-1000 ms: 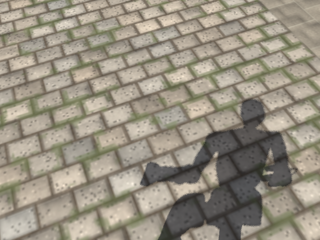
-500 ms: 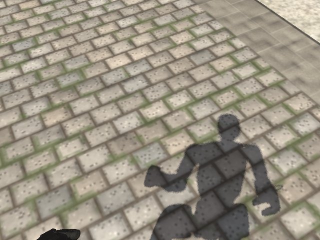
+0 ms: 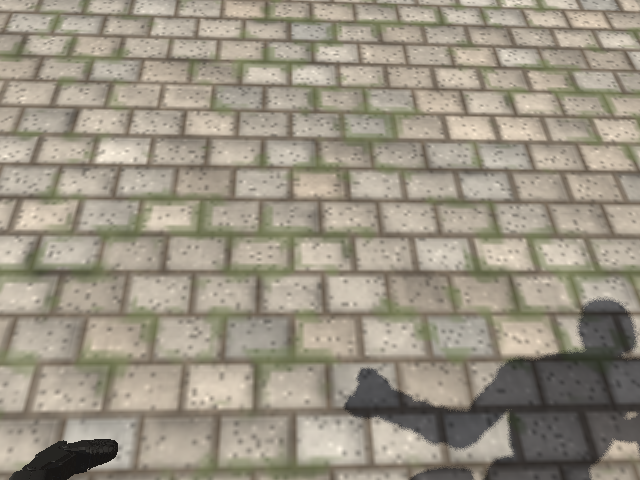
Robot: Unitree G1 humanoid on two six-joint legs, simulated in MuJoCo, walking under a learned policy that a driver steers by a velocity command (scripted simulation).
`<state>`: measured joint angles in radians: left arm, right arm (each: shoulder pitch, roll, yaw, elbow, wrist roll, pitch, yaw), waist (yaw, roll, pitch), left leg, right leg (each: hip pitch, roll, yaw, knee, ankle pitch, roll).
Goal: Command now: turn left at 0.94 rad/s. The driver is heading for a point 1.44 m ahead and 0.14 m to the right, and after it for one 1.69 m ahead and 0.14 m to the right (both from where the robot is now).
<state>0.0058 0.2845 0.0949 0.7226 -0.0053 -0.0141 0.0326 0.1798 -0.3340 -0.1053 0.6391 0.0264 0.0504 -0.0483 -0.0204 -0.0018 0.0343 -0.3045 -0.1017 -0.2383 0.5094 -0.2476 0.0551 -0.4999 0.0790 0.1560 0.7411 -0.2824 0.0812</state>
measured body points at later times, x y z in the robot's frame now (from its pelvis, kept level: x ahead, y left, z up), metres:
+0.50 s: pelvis +0.13 +0.05 +0.00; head +0.14 +0.04 +0.45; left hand +0.00 +0.31 -0.12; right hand +0.41 -0.11 -0.08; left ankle +0.14 +0.22 -0.71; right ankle +0.07 -0.14 -0.74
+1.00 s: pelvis +0.48 +0.16 -0.05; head +0.51 +0.16 +0.40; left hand +0.69 +0.41 -0.13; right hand +0.42 -0.10 -0.18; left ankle +0.17 +0.24 -0.69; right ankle +0.60 +0.15 -0.75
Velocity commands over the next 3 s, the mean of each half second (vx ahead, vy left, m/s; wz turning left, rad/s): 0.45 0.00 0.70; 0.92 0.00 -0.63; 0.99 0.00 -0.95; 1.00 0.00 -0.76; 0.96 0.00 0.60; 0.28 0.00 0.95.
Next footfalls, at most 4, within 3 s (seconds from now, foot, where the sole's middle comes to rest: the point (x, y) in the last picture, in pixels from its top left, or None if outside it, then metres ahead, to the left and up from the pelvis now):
0.12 right None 0.11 -0.13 -0.78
0.54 left None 0.19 0.23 -0.78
1.00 right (240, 382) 0.64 0.15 -0.78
1.40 left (225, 215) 1.10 0.22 -0.78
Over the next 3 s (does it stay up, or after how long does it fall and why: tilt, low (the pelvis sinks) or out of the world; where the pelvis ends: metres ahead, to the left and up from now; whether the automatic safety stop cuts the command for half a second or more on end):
stays up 1.80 -0.66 0.00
